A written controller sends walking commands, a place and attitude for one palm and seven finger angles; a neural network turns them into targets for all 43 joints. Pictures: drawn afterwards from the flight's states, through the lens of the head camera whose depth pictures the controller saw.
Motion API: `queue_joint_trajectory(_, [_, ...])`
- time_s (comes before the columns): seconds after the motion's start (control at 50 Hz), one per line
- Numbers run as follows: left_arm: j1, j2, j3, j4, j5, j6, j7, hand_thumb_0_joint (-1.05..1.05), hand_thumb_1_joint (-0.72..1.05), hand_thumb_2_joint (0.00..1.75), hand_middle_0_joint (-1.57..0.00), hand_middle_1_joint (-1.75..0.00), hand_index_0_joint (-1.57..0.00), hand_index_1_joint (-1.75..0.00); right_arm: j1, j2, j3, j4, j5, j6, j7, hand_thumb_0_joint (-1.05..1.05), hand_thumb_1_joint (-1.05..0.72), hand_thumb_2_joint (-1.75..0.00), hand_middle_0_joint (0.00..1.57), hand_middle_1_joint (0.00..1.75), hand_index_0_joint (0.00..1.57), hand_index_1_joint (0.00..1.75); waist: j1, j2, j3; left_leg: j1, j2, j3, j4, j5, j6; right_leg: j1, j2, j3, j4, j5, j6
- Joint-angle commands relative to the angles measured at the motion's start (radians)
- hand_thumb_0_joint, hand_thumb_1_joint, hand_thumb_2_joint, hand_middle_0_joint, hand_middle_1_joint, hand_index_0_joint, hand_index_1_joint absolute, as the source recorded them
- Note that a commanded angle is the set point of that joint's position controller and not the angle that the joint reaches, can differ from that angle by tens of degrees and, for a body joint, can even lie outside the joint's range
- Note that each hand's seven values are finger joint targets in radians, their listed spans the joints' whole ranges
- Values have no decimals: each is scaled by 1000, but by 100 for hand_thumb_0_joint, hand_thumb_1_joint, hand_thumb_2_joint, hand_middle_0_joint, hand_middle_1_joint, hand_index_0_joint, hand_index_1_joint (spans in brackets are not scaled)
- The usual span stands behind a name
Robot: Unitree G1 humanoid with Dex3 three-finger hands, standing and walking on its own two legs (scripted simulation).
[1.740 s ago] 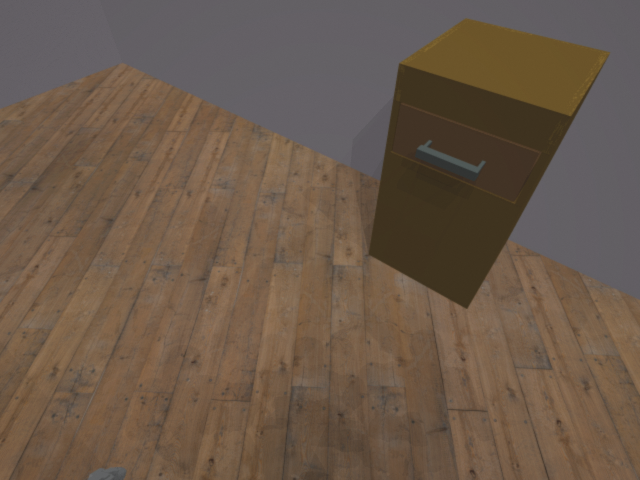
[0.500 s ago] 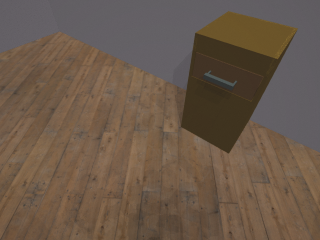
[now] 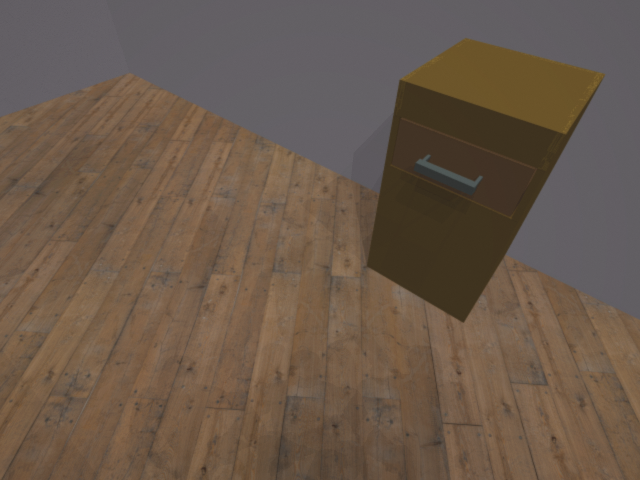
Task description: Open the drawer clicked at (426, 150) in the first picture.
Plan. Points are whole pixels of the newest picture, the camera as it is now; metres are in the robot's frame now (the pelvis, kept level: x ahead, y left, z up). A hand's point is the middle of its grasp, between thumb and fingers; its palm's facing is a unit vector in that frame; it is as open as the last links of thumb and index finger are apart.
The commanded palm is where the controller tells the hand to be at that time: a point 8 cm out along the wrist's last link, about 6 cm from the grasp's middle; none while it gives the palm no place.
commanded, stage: walk to a spot facing it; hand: left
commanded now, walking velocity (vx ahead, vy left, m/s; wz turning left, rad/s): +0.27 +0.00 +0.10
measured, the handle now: (448, 172) +0.95 -0.31 -0.16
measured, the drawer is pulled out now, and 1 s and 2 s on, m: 0.00 0.00 0.00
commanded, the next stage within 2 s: turn to face it in 0.10 s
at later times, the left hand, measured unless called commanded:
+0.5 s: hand (216, 448) +0.21 +0.18 -0.19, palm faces -0.07 -0.97 -0.24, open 7.3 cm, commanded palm none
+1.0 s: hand (233, 388) +0.30 +0.17 -0.16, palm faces -0.29 -0.93 -0.20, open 7.4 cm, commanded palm none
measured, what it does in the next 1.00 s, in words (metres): walks ahead, turning right: right foot, then left foot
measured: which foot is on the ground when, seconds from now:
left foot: down 0.00-0.46, up 0.48-0.72, down 0.74-1.00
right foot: down 0.00-0.12, up 0.14-0.44, down 0.46-0.74, up 0.76-1.00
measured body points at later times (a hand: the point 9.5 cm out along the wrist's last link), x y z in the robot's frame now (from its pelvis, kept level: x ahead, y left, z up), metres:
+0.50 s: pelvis +0.12 -0.01 -0.03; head +0.15 -0.03 +0.42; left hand +0.22 +0.23 -0.17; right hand -0.02 -0.21 -0.18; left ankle +0.00 +0.11 -0.70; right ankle +0.20 -0.13 -0.74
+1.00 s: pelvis +0.15 +0.00 +0.00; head +0.18 +0.01 +0.45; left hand +0.31 +0.21 -0.15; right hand +0.15 -0.25 -0.14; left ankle +0.18 +0.11 -0.74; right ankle +0.12 -0.13 -0.68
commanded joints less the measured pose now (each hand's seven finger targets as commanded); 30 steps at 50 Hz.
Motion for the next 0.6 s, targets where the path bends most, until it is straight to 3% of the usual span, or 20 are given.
queue_joint_trajectory(0.0, [98,152,47,-32,-1,-20,9,0,90,90,-20,-30,-20,-30,38,-77,-29,-62,2,-29,-4,0,-90,-90,20,30,20,30,9,-126,116,-182,23,23,84,-105,18,-21,-201,236,-183,-309,-110])
queue_joint_trajectory(0.04, [94,140,54,-38,-1,-27,13,0,90,90,-20,-30,-20,-30,93,-62,-36,-60,4,-38,-4,0,-90,-90,20,30,20,30,-17,-93,117,-135,33,34,76,-89,22,-52,-204,200,-127,-221,-123])
queue_joint_trajectory(0.06, [82,118,53,-43,-2,-28,12,0,90,90,-20,-30,-20,-30,137,-53,-35,-48,7,-45,-6,0,-90,-90,20,30,20,30,-35,-51,120,-72,43,12,17,-47,31,-95,-164,140,-51,-160,-105])
queue_joint_trajectory(0.08, [62,76,49,-51,-2,-27,10,0,90,90,-20,-30,-20,-30,208,-69,-40,-21,6,-54,-8,0,-90,-90,20,30,20,30,-60,64,121,16,105,-108,-80,42,63,-165,-74,44,112,-108,-66])
queue_joint_trajectory(0.1, [39,20,39,-70,-2,-30,9,0,90,90,-20,-30,-20,-30,311,-129,-58,16,0,-63,-18,0,-90,-90,20,30,20,30,-89,275,106,158,256,-318,-180,185,138,-325,14,-94,369,-142,-20])
queue_joint_trajectory(0.12, [-27,16,32,-105,2,-41,17,0,90,90,-20,-30,-20,-30,390,-112,-58,36,0,-64,-33,0,-90,-90,20,30,20,30,-109,274,157,252,329,-435,-211,424,207,-502,16,-60,520,-313,-16])
queue_joint_trajectory(0.14, [-61,27,38,-113,2,-49,17,0,90,90,-20,-30,-20,-30,410,-80,-50,42,4,-66,-41,0,-90,-90,20,30,20,30,-105,159,174,268,365,-431,-172,586,253,-552,-34,-20,597,-308,-25])
queue_joint_trajectory(0.16, [-56,3,41,-109,0,-53,13,0,90,90,-20,-30,-20,-30,388,-66,-48,31,1,-71,-44,0,-90,-90,20,30,20,30,-90,116,165,269,357,-372,-157,650,258,-555,-63,-5,628,-291,-25])
queue_joint_trajectory(0.22, [-33,-54,41,-97,-5,-37,0,0,90,90,-20,-30,-20,-30,346,-31,-46,21,3,-81,-54,0,-90,-90,20,30,20,30,-51,120,150,217,278,-187,-175,671,204,-484,-73,-34,566,-187,-14])
queue_joint_trajectory(0.26, [-39,-76,43,-102,-4,-25,-5,0,90,90,-20,-30,-20,-30,335,-15,-50,20,3,-82,-58,0,-90,-90,20,30,20,30,-41,115,154,167,255,-90,-179,673,172,-420,-68,-55,469,-107,-18])
queue_joint_trajectory(0.32, [-45,-87,55,-125,-2,-14,-11,0,90,90,-20,-30,-20,-30,294,-20,-61,12,5,-76,-64,0,-90,-90,20,30,20,30,-25,142,140,107,239,2,-132,678,137,-284,-33,-99,294,-18,-30])
queue_joint_trajectory(0.36, [23,-68,68,-114,-1,-12,-9,0,90,90,-20,-30,-20,-30,273,-33,-72,8,13,-69,-67,0,-90,-90,20,30,20,30,18,123,102,83,247,35,-43,741,116,-160,-13,-106,223,61,-41])
queue_joint_trajectory(0.4, [170,-4,89,-81,6,-25,-2,0,90,90,-20,-30,-20,-30,270,-33,-76,-10,21,-60,-61,0,-90,-90,20,30,20,30,84,36,28,-25,213,76,197,605,56,98,-29,-87,88,209,-56])
queue_joint_trajectory(0.42, [251,95,112,-67,14,-38,12,0,90,90,-20,-30,-20,-30,301,14,-71,-28,28,-58,-49,0,-90,-90,20,30,20,30,108,-161,-61,-217,107,146,502,217,3,277,-249,196,43,400,-157])
queue_joint_trajectory(0.44, [293,148,120,-66,-10,-36,22,0,90,90,-20,-30,-20,-30,294,36,-71,-60,31,-51,-50,0,-90,-90,20,30,20,30,90,-232,-116,-317,11,125,818,-326,-25,251,-469,495,-78,644,-293])
queue_joint_trajectory(0.46, [227,129,119,-87,-18,-20,32,0,90,90,-20,-30,-20,-30,204,28,-78,-81,26,-43,-54,0,-90,-90,20,30,20,30,92,-77,-49,-322,65,27,811,-319,-14,118,-400,404,-92,514,-304])
queue_joint_trajectory(0.48, [136,123,114,-113,-10,-12,33,0,90,90,-20,-30,-20,-30,169,44,-75,-101,19,-34,-47,0,-90,-90,20,30,20,30,66,-189,-2,-340,94,27,814,-289,-14,-7,-368,406,-130,284,-283])
queue_joint_trajectory(0.5, [47,89,109,-144,-5,-2,37,0,90,90,-20,-30,-20,-30,161,25,-77,-110,10,-22,-42,0,-90,-90,20,30,20,30,38,-207,19,-302,119,13,765,-263,-17,-121,-337,365,-164,89,-263])
queue_joint_trajectory(0.54, [-67,70,106,-190,11,8,43,0,90,90,-20,-30,-20,-30,202,46,-74,-108,5,-4,-36,0,-90,-90,20,30,20,30,-29,-101,-6,-196,116,30,603,-244,-28,-242,-282,283,-167,-35,-211])
queue_joint_trajectory(0.58, [-78,91,107,-206,13,17,31,0,90,90,-20,-30,-20,-30,207,57,-71,-120,7,6,-32,0,-90,-90,20,30,20,30,-33,-98,3,-127,79,83,482,-195,-31,-344,-228,264,-175,-125,-190])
